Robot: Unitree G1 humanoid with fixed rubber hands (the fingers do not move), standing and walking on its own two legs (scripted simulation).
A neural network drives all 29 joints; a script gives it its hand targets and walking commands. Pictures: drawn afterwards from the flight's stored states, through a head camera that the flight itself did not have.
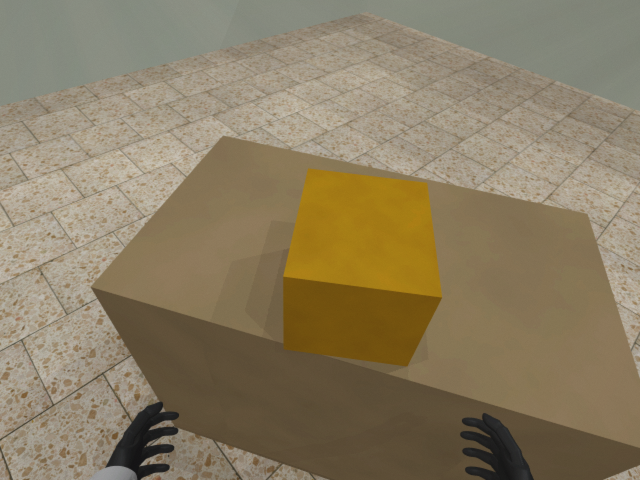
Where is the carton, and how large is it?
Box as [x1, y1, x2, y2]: [283, 168, 441, 365]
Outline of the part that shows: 308,168 283,275 284,348 385,363 407,365 441,298 426,183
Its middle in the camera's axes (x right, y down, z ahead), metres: +0.06 +0.04 +0.61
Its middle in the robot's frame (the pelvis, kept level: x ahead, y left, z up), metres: +0.44 -0.03 +0.01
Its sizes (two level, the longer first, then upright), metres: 0.224 0.192 0.182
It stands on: a pedestal, 0.70 m high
